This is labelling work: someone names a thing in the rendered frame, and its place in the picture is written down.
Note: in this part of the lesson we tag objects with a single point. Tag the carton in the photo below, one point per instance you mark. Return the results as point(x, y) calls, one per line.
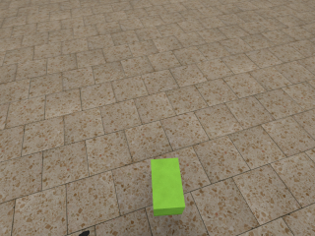
point(168, 197)

